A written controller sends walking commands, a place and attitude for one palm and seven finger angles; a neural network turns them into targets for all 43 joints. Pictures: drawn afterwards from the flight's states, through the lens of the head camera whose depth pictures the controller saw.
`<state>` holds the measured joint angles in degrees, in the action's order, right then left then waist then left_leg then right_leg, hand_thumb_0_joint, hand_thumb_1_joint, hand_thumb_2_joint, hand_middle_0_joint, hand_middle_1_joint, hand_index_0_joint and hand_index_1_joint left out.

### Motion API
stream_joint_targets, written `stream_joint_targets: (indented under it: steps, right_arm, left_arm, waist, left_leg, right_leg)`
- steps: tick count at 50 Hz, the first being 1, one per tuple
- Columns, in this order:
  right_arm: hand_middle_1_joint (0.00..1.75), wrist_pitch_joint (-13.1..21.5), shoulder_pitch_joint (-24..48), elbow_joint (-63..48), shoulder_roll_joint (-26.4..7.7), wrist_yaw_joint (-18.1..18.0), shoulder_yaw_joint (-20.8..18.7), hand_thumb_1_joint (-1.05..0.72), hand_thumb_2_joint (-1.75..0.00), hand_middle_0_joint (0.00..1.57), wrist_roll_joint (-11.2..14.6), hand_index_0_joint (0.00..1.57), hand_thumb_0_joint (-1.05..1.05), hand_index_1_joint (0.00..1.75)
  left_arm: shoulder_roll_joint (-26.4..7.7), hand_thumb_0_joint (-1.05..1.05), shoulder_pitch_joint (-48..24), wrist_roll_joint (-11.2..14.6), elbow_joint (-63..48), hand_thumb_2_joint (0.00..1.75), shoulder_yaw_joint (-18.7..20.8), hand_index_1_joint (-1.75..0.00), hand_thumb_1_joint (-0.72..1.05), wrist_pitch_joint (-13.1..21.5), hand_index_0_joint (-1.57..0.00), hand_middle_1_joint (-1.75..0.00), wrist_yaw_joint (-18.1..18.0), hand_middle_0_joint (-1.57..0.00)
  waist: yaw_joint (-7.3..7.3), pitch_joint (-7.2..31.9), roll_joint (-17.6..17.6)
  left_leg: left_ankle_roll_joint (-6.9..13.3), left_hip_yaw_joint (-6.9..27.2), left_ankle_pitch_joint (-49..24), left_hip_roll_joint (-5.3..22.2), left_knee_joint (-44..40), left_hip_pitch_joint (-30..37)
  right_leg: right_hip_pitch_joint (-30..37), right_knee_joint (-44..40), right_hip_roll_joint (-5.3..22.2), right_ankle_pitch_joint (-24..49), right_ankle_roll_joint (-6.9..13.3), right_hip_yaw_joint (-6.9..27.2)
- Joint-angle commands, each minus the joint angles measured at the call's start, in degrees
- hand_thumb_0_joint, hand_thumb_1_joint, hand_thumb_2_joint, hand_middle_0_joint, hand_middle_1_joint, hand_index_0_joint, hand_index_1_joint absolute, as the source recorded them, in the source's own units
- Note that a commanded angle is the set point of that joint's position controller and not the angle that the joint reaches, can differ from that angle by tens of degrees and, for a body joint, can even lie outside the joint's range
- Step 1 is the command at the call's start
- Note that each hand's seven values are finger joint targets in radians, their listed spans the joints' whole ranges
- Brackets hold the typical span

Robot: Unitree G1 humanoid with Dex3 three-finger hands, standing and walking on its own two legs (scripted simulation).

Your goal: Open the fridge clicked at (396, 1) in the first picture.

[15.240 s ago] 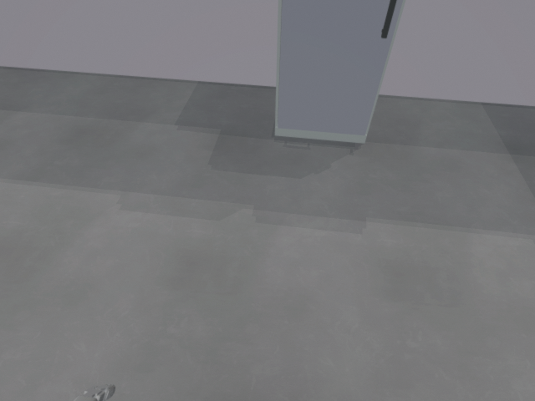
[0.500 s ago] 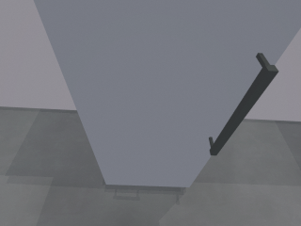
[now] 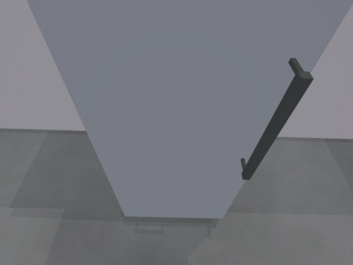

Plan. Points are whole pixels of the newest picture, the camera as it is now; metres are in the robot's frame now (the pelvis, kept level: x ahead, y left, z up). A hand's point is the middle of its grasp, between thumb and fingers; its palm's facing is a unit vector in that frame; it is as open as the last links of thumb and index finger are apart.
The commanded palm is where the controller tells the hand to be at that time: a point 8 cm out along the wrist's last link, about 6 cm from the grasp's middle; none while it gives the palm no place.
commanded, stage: look again from close up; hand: right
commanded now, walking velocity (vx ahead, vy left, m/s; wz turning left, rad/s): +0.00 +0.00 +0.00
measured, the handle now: (264, 132) +0.42 -0.19 +0.08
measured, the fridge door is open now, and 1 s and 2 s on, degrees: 0 0 0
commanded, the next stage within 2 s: raise the hand to about handle height in 0.32 s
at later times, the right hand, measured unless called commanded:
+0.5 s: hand out of the picture +0.09 -0.20 -0.14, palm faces +0.19 +0.96 -0.20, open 7.4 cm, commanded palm +0.10 -0.25 -0.07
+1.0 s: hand out of the picture +0.14 -0.23 -0.03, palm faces +0.03 +1.00 -0.06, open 9.5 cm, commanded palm +0.12 -0.28 -0.02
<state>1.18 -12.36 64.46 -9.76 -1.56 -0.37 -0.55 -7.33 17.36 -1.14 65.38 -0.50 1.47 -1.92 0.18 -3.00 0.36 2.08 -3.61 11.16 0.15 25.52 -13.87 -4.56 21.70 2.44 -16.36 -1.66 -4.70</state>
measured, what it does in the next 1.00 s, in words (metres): lowers itself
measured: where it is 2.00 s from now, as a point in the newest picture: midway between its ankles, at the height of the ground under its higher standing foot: outside the picture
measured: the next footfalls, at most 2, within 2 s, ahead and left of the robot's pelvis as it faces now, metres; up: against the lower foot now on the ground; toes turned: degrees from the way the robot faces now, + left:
none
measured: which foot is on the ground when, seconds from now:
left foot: down 0.00-1.00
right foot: down 0.00-1.00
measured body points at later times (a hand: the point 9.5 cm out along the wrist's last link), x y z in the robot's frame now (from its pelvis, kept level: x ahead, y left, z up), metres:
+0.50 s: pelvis +0.00 -0.01 +0.00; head +0.02 +0.00 +0.45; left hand +0.02 +0.22 -0.16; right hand +0.07 -0.25 -0.12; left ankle +0.03 +0.09 -0.74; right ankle -0.05 -0.13 -0.74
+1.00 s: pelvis -0.04 -0.02 -0.08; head +0.00 -0.04 +0.36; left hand +0.20 +0.18 -0.12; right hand +0.13 -0.28 -0.02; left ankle +0.03 +0.09 -0.74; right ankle -0.05 -0.13 -0.74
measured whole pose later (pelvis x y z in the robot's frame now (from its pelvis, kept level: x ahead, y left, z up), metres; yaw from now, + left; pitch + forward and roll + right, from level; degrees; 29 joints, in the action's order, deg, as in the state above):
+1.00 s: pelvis -0.04 -0.02 -0.08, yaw -4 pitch +11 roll +2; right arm 26.6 -23.5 -1.5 -14.3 19.9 -9.5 15.2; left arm -14.1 9.9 1.4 28.0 -0.8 14.5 -1.9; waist -2.4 5.1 -0.6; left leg 1.0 -7.9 23.7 3.7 60.4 -47.0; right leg -43.4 65.5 1.8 -32.8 0.2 1.2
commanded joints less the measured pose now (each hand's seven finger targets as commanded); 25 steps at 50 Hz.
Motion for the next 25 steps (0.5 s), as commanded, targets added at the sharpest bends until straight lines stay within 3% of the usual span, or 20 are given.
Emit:
stream_joint_targets:
  steps: [1,20,21,22,23,24,25]
  right_arm:
    - [0.30,0.6,-2.2,-1.9,-6.1,-0.2,-1.3,-0.90,-0.90,0.20,-0.1,0.20,0.00,0.30]
    - [0.30,0.8,-2.2,-1.8,-6.4,-0.3,-1.3,-0.90,-0.90,0.20,-0.2,0.20,0.00,0.30]
    - [0.30,1.4,-11.1,1.0,-6.6,-2.7,-1.0,-0.90,-0.90,0.20,-0.2,0.20,0.00,0.30]
    - [0.32,14.2,35.0,-84.8,-21.5,-1.5,-9.5,-0.88,-0.89,0.20,11.2,0.20,0.00,0.32]
    - [0.33,13.6,23.0,-80.2,-27.1,-5.0,-15.5,-0.85,-0.88,0.20,8.5,0.20,0.00,0.33]
    - [0.34,6.7,-5.1,-68.2,-5.4,-4.1,-2.6,-0.83,-0.87,0.21,8.8,0.21,0.00,0.34]
    - [0.36,5.0,-5.6,-60.3,-1.5,-3.6,-3.1,-0.81,-0.86,0.21,10.3,0.21,0.00,0.36]
  left_arm:
    - [-5.5,0.00,4.8,0.1,-1.0,0.90,1.3,-0.30,0.90,0.6,-0.20,-0.30,-0.2,-0.20]
    - [-6.0,0.00,4.0,0.1,-0.8,0.90,1.5,-0.30,0.90,0.6,-0.20,-0.30,-0.2,-0.20]
    - [-8.5,0.00,-3.2,0.9,-5.0,0.90,2.3,-0.30,0.90,1.2,-0.20,-0.30,0.4,-0.20]
    - [-17.6,0.00,-3.3,3.8,-25.2,0.90,2.2,-0.30,0.90,10.1,-0.20,-0.30,-2.3,-0.20]
    - [-12.7,0.00,-6.5,3.6,-22.7,0.90,1.3,-0.30,0.90,14.3,-0.20,-0.30,-3.9,-0.20]
    - [-10.8,0.00,-7.6,3.3,-25.4,0.90,1.5,-0.30,0.90,16.5,-0.20,-0.30,-3.5,-0.20]
    - [-11.9,0.00,-6.6,3.7,-23.2,0.90,1.8,-0.30,0.90,17.2,-0.20,-0.30,-3.5,-0.20]
  waist:
    - [-0.46,-1.1,0.5]
    - [-0.31,-0.2,-0.7]
    - [-3.26,5.4,-0.8]
    - [3.39,30.5,6.7]
    - [0.40,25.5,13.0]
    - [-0.51,18.0,12.3]
    - [1.22,8.0,3.2]
  left_leg:
    - [0.9,6.4,-6.8,6.2,-3.6,3.7]
    - [0.8,6.6,-9.5,6.5,-3.3,4.2]
    - [-0.6,9.2,-37.9,10.2,0.4,7.4]
    - [0.0,7.5,-24.7,4.8,2.1,14.8]
    - [0.6,7.4,-13.5,2.1,3.7,12.4]
    - [0.7,2.4,-7.3,1.5,3.4,8.3]
    - [-0.6,0.2,-5.2,1.5,2.0,1.9]
  right_leg:
    - [-5.7,-4.6,4.3,6.3,2.5,3.6]
    - [-4.6,-4.0,4.3,7.5,2.5,3.5]
    - [-6.0,10.0,5.5,12.0,1.2,0.0]
    - [1.6,1.3,-2.7,15.2,2.5,3.4]
    - [2.4,2.2,-2.2,14.7,2.4,0.1]
    - [-4.1,0.0,-1.8,16.3,2.0,2.3]
    - [-8.3,2.3,-1.3,13.2,1.7,3.4]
